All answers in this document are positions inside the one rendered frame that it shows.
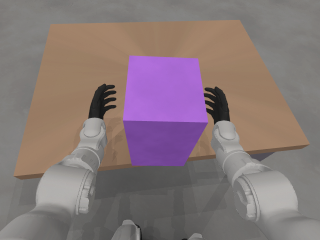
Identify robot right hand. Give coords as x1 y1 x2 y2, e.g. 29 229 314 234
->
204 86 230 125

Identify robot left forearm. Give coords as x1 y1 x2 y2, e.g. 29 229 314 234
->
35 117 108 205

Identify carton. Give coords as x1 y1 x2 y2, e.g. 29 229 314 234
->
123 55 208 166

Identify left robot shin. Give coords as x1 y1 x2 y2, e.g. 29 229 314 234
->
122 220 136 226

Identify left robot upper arm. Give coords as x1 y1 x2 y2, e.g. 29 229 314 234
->
0 164 96 240

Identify robot left thigh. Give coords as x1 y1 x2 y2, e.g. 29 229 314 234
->
111 224 141 240

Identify robot left hand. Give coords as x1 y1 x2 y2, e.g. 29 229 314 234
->
88 83 117 120

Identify right robot upper arm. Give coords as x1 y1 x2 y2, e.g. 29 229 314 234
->
233 170 320 240

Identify robot right forearm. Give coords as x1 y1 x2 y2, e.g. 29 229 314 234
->
210 120 298 207

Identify table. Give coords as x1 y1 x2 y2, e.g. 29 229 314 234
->
13 20 310 180

